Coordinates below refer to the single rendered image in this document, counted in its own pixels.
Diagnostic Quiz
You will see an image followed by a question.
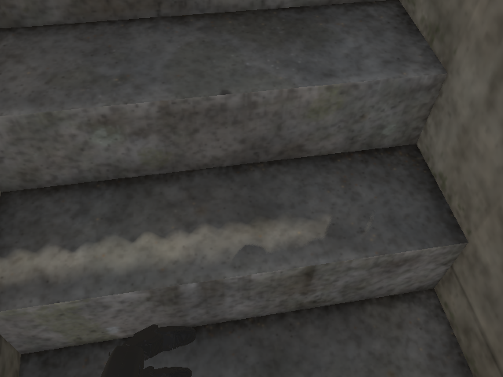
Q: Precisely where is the robot left hand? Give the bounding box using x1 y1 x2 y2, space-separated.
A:
101 324 196 377

